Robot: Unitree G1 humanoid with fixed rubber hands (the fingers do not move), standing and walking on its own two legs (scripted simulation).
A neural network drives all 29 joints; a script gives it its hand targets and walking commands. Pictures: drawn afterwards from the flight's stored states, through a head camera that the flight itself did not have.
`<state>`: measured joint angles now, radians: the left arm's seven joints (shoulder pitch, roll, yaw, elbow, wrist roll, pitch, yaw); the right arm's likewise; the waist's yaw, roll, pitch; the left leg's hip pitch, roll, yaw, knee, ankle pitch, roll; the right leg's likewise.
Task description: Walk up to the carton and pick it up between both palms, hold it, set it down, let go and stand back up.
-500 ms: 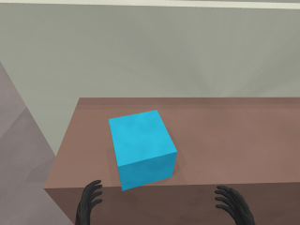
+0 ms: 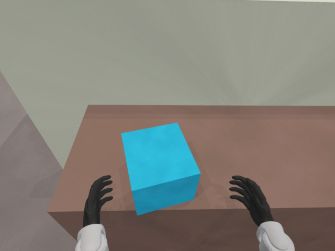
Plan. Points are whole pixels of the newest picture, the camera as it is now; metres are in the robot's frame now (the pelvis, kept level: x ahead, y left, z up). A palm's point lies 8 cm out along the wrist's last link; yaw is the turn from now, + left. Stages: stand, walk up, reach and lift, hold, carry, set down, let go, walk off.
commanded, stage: reach and lift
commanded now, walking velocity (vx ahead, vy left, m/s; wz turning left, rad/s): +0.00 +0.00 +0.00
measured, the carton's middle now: (158, 167) +0.38 +0.07 -0.06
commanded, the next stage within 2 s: none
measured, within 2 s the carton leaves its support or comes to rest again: neither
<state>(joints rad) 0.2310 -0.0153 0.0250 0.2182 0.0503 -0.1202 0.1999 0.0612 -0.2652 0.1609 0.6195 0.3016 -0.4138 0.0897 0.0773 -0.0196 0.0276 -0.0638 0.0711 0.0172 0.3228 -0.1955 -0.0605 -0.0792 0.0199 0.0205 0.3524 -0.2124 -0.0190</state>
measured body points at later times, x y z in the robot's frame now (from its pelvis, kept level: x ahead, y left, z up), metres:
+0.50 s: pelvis -0.01 +0.00 +0.00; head -0.01 +0.01 +0.45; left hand +0.25 +0.21 +0.05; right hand +0.32 -0.15 +0.05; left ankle -0.01 +0.16 -0.75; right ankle -0.01 -0.11 -0.75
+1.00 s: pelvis -0.01 -0.01 +0.00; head +0.00 +0.00 +0.45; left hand +0.30 +0.23 +0.09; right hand +0.41 -0.12 +0.10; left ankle -0.01 +0.16 -0.75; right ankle -0.01 -0.11 -0.75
